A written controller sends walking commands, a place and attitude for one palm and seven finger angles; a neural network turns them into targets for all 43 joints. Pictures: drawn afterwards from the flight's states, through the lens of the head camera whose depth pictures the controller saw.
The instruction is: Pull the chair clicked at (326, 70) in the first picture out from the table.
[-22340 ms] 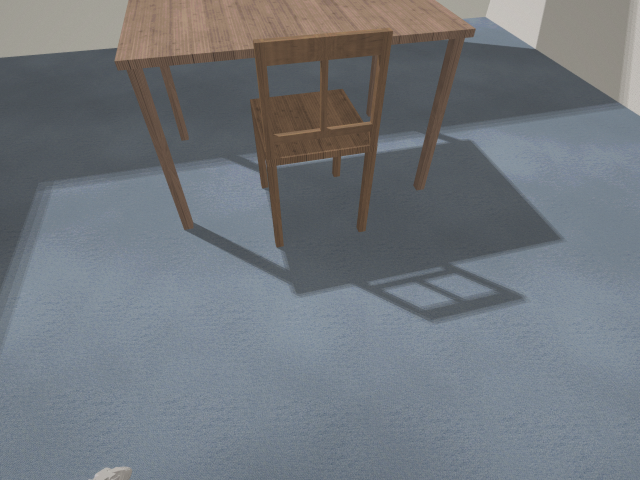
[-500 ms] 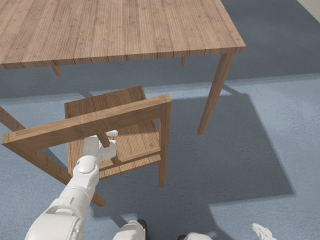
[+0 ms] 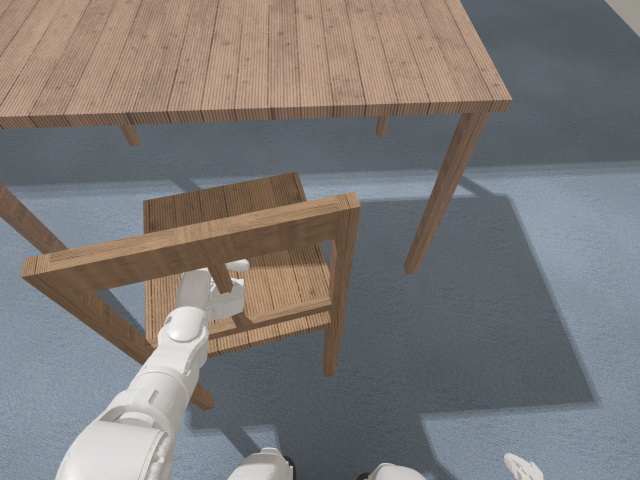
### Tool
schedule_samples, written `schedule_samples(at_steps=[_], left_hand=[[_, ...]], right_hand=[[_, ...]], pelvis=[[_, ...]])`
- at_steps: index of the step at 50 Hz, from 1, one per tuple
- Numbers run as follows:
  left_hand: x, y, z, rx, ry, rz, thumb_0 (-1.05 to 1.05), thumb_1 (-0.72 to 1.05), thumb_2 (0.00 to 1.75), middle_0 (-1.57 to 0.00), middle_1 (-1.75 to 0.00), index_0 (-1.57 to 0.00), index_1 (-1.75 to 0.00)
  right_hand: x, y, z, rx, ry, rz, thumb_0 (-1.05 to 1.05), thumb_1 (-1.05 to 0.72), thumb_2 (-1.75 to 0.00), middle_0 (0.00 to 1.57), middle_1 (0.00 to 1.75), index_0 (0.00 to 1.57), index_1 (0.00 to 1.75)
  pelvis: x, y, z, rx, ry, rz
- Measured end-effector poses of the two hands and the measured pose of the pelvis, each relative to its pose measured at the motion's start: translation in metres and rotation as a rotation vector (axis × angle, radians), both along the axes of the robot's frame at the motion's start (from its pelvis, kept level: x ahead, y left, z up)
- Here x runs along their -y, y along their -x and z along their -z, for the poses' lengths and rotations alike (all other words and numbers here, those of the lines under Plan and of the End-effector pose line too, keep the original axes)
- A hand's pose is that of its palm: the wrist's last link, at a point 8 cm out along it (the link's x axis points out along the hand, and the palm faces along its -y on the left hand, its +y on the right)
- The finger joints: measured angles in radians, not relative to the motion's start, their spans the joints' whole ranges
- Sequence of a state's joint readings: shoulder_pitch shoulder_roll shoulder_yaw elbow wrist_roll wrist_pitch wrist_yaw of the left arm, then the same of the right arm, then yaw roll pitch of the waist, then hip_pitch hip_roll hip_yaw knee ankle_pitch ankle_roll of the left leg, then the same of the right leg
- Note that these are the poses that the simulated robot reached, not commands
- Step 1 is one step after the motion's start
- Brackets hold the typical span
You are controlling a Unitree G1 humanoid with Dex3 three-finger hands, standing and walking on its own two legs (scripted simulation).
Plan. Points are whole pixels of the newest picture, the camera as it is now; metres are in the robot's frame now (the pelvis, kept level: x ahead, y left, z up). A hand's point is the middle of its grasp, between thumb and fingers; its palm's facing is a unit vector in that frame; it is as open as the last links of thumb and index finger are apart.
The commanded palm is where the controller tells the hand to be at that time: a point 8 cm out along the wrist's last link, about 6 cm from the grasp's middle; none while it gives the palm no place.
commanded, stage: step backward, pulling the chair out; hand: left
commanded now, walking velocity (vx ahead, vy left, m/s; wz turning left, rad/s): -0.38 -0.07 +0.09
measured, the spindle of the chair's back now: (229, 294) +0.39 +0.15 -0.11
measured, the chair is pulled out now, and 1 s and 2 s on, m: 0.17 0.27 0.46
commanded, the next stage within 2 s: none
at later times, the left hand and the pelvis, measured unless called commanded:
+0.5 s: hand (235, 320) +0.32 +0.12 -0.05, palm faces +0.05 -0.98 -0.18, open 5.3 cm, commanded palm +0.31 +0.18 -0.05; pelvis -0.05 -0.01 +0.00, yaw +5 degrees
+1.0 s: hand (226, 368) +0.26 +0.13 -0.05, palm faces +0.00 -0.98 -0.18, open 5.2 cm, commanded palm +0.24 +0.18 -0.05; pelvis -0.12 +0.00 +0.00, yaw +5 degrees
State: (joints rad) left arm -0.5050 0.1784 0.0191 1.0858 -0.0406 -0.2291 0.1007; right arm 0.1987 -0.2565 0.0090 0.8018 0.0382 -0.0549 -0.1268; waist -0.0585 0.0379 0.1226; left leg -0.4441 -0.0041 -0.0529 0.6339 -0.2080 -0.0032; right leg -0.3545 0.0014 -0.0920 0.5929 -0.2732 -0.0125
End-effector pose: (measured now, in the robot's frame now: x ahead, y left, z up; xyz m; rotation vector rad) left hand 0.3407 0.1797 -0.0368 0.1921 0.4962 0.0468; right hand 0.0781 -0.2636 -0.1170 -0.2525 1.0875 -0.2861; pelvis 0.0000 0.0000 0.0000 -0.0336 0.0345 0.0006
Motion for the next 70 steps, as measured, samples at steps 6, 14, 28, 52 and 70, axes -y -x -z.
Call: schedule_samples(at_steps=[6, 14, 28, 52, 70], left_hand=[[-0.001, -0.001, 0.000, 0.001, 0.003, 0.026, 0.02, 0.68, 0.81, -0.24, -1.17, -0.50, -1.45], [0.002, 0.010, -0.001, 0.005, -0.006, -0.038, 0.03, 0.68, 0.81, -0.25, -1.16, -0.50, -1.45], [0.002, 0.043, -0.003, -0.028, 0.016, -0.024, 0.04, 0.69, 0.79, -0.22, -1.17, -0.50, -1.45], [-0.002, 0.109, -0.003, -0.018, 0.019, 0.005, 0.04, 0.70, 0.79, -0.21, -1.19, -0.50, -1.45], [0.011, 0.172, -0.007, -0.058, 0.015, -0.056, 0.06, 0.69, 0.79, -0.23, -1.13, -0.50, -1.45]], right_hand=[[-0.005, -0.007, -0.006, 0.004, 0.007, -0.051, 0.01, -0.91, -0.90, 0.20, 0.30, 0.20, 0.30], [-0.009, 0.004, 0.004, 0.042, -0.084, -0.067, 0.01, -0.91, -0.90, 0.20, 0.30, 0.20, 0.30], [0.021, 0.045, -0.004, -0.097, 0.061, -0.061, 0.01, -0.91, -0.90, 0.20, 0.30, 0.20, 0.30], [-0.007, 0.109, -0.001, -0.067, 0.010, -0.054, 0.01, -0.91, -0.90, 0.20, 0.30, 0.20, 0.30], [0.011, 0.180, -0.001, -0.069, -0.043, -0.033, 0.01, -0.91, -0.90, 0.20, 0.30, 0.20, 0.30]], pelvis=[[-0.002, 0.009, -0.001, -0.019, -0.021, -0.001], [0.020, 0.033, 0.002, -0.006, 0.007, -0.001], [0.004, 0.061, -0.004, -0.037, -0.026, -0.098], [-0.004, 0.131, -0.003, -0.022, -0.032, -0.060], [0.016, 0.189, -0.015, -0.033, -0.054, -0.048]])
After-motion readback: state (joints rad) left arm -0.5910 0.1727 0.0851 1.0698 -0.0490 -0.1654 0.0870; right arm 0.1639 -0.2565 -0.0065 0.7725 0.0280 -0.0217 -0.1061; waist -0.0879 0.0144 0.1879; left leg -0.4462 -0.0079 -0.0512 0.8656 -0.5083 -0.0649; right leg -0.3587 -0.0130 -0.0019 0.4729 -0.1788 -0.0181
